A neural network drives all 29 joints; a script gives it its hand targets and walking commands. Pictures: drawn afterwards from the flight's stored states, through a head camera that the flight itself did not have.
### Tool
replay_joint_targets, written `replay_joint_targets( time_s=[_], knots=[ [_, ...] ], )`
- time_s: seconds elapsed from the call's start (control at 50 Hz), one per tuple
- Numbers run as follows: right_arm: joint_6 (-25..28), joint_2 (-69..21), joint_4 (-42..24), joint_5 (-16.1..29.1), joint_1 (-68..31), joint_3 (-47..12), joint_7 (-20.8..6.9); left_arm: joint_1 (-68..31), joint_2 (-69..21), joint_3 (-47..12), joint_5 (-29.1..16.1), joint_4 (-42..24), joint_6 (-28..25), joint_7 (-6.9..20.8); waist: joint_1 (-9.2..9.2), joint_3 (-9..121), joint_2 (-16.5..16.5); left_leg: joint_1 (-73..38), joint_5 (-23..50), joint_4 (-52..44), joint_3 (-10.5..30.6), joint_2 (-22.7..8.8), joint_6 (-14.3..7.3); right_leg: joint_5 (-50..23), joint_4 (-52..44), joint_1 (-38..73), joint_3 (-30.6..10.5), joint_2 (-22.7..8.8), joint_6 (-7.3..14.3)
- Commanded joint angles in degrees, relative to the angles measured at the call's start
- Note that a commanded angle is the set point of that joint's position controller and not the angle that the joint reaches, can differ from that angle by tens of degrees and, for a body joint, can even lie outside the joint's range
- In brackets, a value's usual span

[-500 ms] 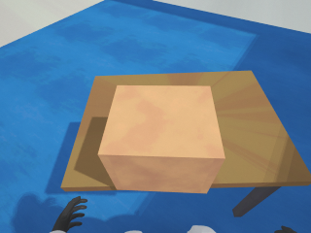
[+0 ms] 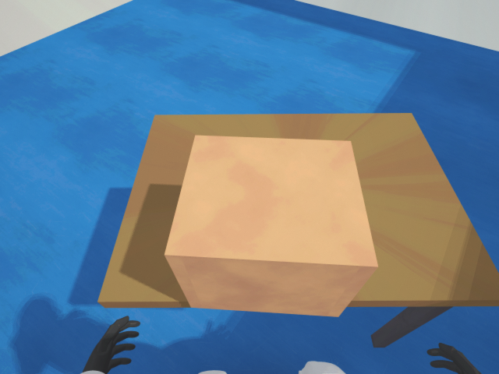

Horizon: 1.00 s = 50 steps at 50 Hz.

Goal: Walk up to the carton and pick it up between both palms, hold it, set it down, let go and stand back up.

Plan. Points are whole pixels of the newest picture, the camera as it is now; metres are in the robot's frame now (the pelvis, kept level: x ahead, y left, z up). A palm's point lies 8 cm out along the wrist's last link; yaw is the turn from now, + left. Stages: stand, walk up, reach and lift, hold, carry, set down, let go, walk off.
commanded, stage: walk up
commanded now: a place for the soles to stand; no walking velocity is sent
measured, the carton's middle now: (267, 227) +0.36 +0.00 -0.02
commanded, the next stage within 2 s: reach and lift in 0.42 s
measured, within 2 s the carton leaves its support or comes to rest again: neither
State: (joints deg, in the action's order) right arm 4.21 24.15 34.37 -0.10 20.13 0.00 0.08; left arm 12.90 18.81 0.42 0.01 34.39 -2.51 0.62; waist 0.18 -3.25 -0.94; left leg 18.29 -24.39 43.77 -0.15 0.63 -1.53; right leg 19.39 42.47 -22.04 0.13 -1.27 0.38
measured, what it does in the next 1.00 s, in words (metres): stands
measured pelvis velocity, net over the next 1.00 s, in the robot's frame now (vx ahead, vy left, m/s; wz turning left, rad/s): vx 0.01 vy -0.02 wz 0.00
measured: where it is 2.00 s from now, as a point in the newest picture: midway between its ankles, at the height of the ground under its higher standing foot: outside the picture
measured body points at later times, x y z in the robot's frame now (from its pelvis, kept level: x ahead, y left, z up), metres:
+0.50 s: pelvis +0.00 +0.00 +0.00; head +0.02 +0.01 +0.45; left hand +0.15 +0.27 -0.10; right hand +0.12 -0.31 -0.08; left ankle -0.01 +0.11 -0.71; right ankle +0.04 -0.14 -0.71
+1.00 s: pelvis +0.01 -0.02 +0.03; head +0.02 -0.01 +0.47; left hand +0.20 +0.26 -0.03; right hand +0.18 -0.27 -0.05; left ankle -0.01 +0.11 -0.71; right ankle +0.04 -0.14 -0.71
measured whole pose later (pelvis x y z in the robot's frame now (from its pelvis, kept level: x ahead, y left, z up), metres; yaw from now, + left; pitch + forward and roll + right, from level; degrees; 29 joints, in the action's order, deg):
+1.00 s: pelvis +0.01 -0.02 +0.03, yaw +0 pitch -3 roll +0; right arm 22.9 12.9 46.2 -1.8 9.8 5.6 -0.2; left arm 8.6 18.8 2.6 -1.4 30.5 0.6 1.3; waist 0.6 -3.4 -1.1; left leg 7.5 -17.1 27.6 -0.2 0.2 -0.1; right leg 13.5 28.9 -12.4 0.2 -0.9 -0.4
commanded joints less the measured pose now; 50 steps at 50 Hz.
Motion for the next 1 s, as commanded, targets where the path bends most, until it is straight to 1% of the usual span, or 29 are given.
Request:
replay_joint_targets(
  time_s=[0.0, 0.06, 0.08, 0.12, 0.14, 0.22, 0.28, 0.32, 0.34, 0.38, 0.4, 0.42, 0.44, 0.48, 0.52, 0.56, 0.58, 0.62, 0.64, 0.66, 0.72, 0.74, 0.78, 0.8, 0.82, 0.84, 0.9, 0.94, 0.98],
  knots=[
    [1.55, 10.51, 0.28, -1.67, -0.51, 4.65, 0.75, -2.97, 14.04, 4.71, 1.01, -0.7, -1.34, -0.74, -0.49, 5.66, 2.26, -1.02, 18.4, -8.79, 11.51, -6.96, -4.9, -9.48, -3.81, 2.39, -6.1, -2.86, 5.55],
    [1.42, 10.05, -1.04, -1.73, -0.76, 4.32, 0.99, -1.05, 14.75, 4.77, 1.16, -0.52, -1.57, -0.86, 0.37, 4.79, 0.18, 1.66, 23.29, -6.28, 10.41, -6.55, -4.67, -14.27, -4.57, 4.95, -6.71, -4.39, 5.69],
    [1.22, 9.24, -0.99, -1.49, -0.49, 4.65, 1.0, -1.59, 14.67, 4.87, 1.22, -0.55, -1.62, -0.85, 0.13, 4.61, -0.61, 0.41, 21.06, -6.11, 8.81, -5.2, -4.27, -14.03, -5.34, 4.79, -7.84, -5.33, 6.95],
    [0.93, 10.16, -0.61, -1.17, -0.25, 4.61, 1.07, -0.55, 15.39, 4.81, 0.82, 0.05, -1.28, -0.92, -0.21, 7.56, -1.07, -1.89, 18.53, -6.19, 8.73, -4.59, -4.21, -12.17, -5.83, 4.75, -7.78, -5.07, 6.61],
    [0.88, 10.04, -0.17, -1.44, 0.14, 4.46, 1.07, -2.19, 14.37, 4.56, 1.01, 0.11, -1.1, -0.91, -1.1, 5.54, -0.13, -1.87, 16.46, -7.59, 9.92, -5.23, -4.19, -10.18, -5.51, 2.25, -7.97, -5.26, 6.63],
    [1.31, 11.13, -0.59, -1.67, -2.08, 4.52, 0.85, -0.16, 13.85, 4.25, 0.66, 0.4, -0.79, -0.56, 1.21, 4.79, 2.39, 1.73, 12.59, -10.76, 14.37, -8.62, -6.28, -3.99, -3.84, 3.52, -4.15, -2.5, 4.03],
    [1.1, 9.79, -1.09, -1.67, -0.99, 4.28, 1.04, -0.62, 15.07, 4.74, 1.11, 0.01, -1.02, -0.45, 0.25, 2.98, -2.5, 3.78, 8.69, -9.25, 10.34, -5.4, -4.83, -2.64, -8.17, 3.69, -9.29, -5.07, 6.25],
    [1.07, 10.49, -0.21, -1.86, -0.66, 4.13, 0.93, -0.68, 15.46, 4.98, 0.96, -0.74, -1.3, -0.31, 0.51, 5.63, 0.62, 1.26, 11.1, -8.07, 8.21, -4.1, -3.89, -3.91, -8.99, 3.97, -9.43, -6.42, 6.7],
    [0.92, 10.41, 0.06, -1.95, -0.77, 4.16, 0.85, -1.36, 14.82, 4.48, 1.03, 0.4, -1.18, -0.37, -0.63, 4.64, -1.05, -0.79, 10.19, -9.43, 9.3, -4.69, -4.03, -4.29, -8.0, 1.76, -8.5, -5.69, 6.59],
    [1.22, 10.98, -0.06, -1.95, -1.47, 4.33, 0.9, -1.5, 13.41, 4.59, 0.74, -0.02, -0.95, -0.31, 0.64, 6.6, 3.2, -0.45, 14.57, -10.63, 13.19, -7.08, -5.32, -5.62, -5.29, 3.8, -5.98, -3.23, 5.23],
    [1.13, 10.84, -0.4, -1.6, -1.41, 4.54, 0.92, -0.79, 14.66, 4.58, 0.68, 0.69, -0.88, -0.41, 0.29, 5.89, 2.12, 0.93, 12.32, -10.02, 12.18, -6.88, -5.43, -4.64, -5.75, 3.6, -5.64, -2.96, 4.61],
    [11.63, 2.87, 17.48, -5.38, -19.37, 13.08, -2.28, -17.31, 7.08, 4.0, 1.82, -3.6, 10.96, -2.31, -1.77, -2.38, 9.63, 23.37, -6.0, -18.2, -0.17, -6.53, 1.07, -2.99, -0.71, 11.71, 4.09, 3.66, 3.68],
    [13.56, 7.82, 19.81, -6.09, -15.36, 13.49, -3.56, -14.09, 7.06, 3.59, 3.64, -5.81, 14.73, -3.14, -2.91, -3.85, 12.92, 29.88, -6.49, -19.03, 1.79, -10.16, -1.06, -5.63, 4.67, 16.51, 5.76, 5.71, 2.88],
    [15.75, 9.25, 15.94, -4.84, -16.19, 13.28, -4.05, -14.21, 7.4, 4.94, 2.86, -9.56, 16.08, -2.77, -2.63, 2.71, 8.3, 26.37, -0.48, -17.5, -1.0, -8.11, -2.34, -10.69, 2.55, 23.68, 3.98, 4.78, 2.63],
    [16.35, 6.61, 12.05, -4.84, -15.06, 11.76, -3.54, -14.96, 8.21, 6.8, 2.04, -14.18, 15.52, -2.96, -1.99, 6.89, 3.58, 17.73, 5.6, -16.46, -2.19, -5.73, -1.44, -12.93, -2.05, 23.46, 2.4, 3.37, 2.56],
    [15.88, 3.5, 14.01, -3.78, -12.41, 10.93, -3.16, -12.56, 6.2, 6.04, 1.16, -16.38, 14.93, -3.07, -2.21, 6.96, 0.03, 7.87, 11.09, -16.8, -2.03, -4.96, -0.3, -14.67, -6.84, 19.92, 2.04, 2.97, 2.46],
    [16.16, 2.81, 12.85, -2.62, -10.96, 10.06, -3.12, -10.4, 6.05, 6.24, 1.17, -17.78, 13.91, -3.24, -2.12, 8.89, -0.49, 3.0, 17.85, -16.52, -1.38, -4.35, 0.78, -17.0, -8.57, 20.0, 2.16, 3.53, 2.38],
    [16.85, 3.07, 12.07, -1.57, -11.27, 9.73, -3.05, -9.75, 5.27, 6.22, 0.3, -16.52, 13.71, -2.72, -1.92, 7.52, -1.72, -1.18, 21.84, -16.59, -1.89, -2.46, 1.48, -18.71, -11.67, 17.47, 1.84, 3.12, 2.67],
    [16.82, 2.92, 11.39, -2.13, -11.61, 9.48, -2.66, -8.75, 5.45, 7.14, 1.07, -13.93, 13.31, -2.33, -0.32, 4.4, -2.21, 0.22, 19.94, -18.05, -2.64, -2.37, 1.1, -18.26, -12.75, 17.29, 1.73, 3.24, 2.38],
    [16.77, 2.41, 11.57, -2.11, -10.45, 9.2, -2.52, -8.08, 4.6, 6.28, -0.06, -14.96, 12.46, -2.03, -1.33, 5.17, -2.19, -2.39, 20.82, -18.87, -2.5, -2.34, 1.56, -18.5, -14.27, 18.74, 1.6, 3.43, 2.34],
    [18.12, -0.03, 6.43, -1.62, -11.1, 8.27, -0.87, -7.49, 6.25, 8.8, -1.05, -15.11, 9.66, -0.99, 1.82, 6.06, -5.8, -4.46, 25.24, -18.69, -3.78, -0.34, 1.66, -26.43, -15.8, 20.37, 0.34, 2.09, 0.23],
    [18.47, -1.52, 4.47, -1.22, -10.57, 6.89, -0.37, -6.06, 6.4, 9.75, -1.29, -13.33, 8.67, -0.34, 1.08, 6.36, -7.79, -5.55, 24.11, -18.74, -3.84, 0.32, 1.66, -27.75, -16.81, 21.95, -0.41, 1.35, -0.4],
    [18.56, -2.35, 4.53, -1.14, -9.29, 6.54, -0.04, -6.68, 6.6, 9.0, -1.93, -13.12, 7.28, 0.02, 1.66, 6.41, -5.61, -6.25, 21.94, -20.32, -4.71, 0.75, 1.88, -27.46, -18.58, 23.19, -0.95, 0.9, -1.05],
    [18.63, -2.82, 5.15, -0.9, -8.14, 6.19, 0.13, -5.36, 6.53, 9.27, -2.14, -12.59, 6.36, 0.25, 0.88, 7.36, -6.72, -7.56, 22.93, -20.48, -4.5, 1.06, 1.59, -28.26, -18.78, 23.69, -0.82, 1.2, -1.22],
    [19.11, -3.13, 4.91, -1.52, -10.02, 6.04, 0.41, -5.83, 6.82, 10.0, -2.22, -10.6, 6.15, 0.39, 2.47, 4.54, -6.33, -5.91, 21.93, -21.61, -5.03, 1.58, 1.51, -28.49, -19.43, 22.22, -0.49, 0.64, -1.36],
    [19.84, -3.26, 4.52, -1.32, -8.89, 5.68, 0.38, -5.58, 6.52, 9.58, -2.63, -11.91, 4.86, 0.31, 1.04, 6.66, -5.48, -6.68, 23.74, -21.62, -4.7, 1.35, 1.78, -28.95, -18.92, 23.51, -0.4, 1.59, -1.14],
    [20.74, -5.79, 4.13, 0.46, -7.6, 5.47, 1.23, -4.14, 5.59, 8.92, -4.85, -10.38, 1.76, 1.25, 1.32, 6.39, -6.17, -8.21, 23.56, -22.02, -4.33, 1.15, 2.33, -30.14, -20.67, 26.18, -1.11, 0.67, -1.21],
    [20.69, -6.67, 4.12, 0.81, -8.09, 5.76, 1.7, -5.47, 6.61, 8.03, -7.18, -8.8, 0.6, 1.98, 0.24, 5.88, -7.24, -9.05, 22.12, -23.14, -4.55, 1.16, 2.04, -25.47, -21.82, 24.11, -0.56, 0.93, -1.53],
    [21.47, -6.45, 4.83, 1.27, -7.93, 6.11, 1.24, -5.17, 6.82, 8.07, -4.82, -9.86, -0.27, 1.29, 1.1, 4.95, -0.21, -8.5, 24.66, -23.24, -4.92, 1.16, 3.11, -21.35, -22.72, 24.45, 0.12, 1.91, 0.01]
  ],
)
